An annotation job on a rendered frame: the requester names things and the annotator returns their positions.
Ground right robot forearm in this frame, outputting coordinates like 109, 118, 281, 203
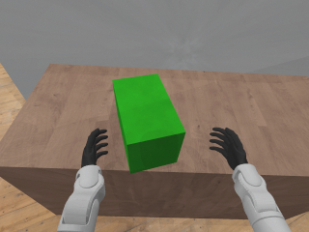
232, 163, 292, 232

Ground left robot forearm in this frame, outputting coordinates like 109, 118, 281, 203
57, 164, 105, 232

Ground robot right hand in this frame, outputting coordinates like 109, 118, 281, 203
210, 128, 248, 170

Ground carton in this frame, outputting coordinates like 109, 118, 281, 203
112, 73, 186, 174

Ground robot left hand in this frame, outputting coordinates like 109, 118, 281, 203
81, 128, 108, 168

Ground pedestal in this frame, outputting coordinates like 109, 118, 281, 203
0, 64, 309, 220

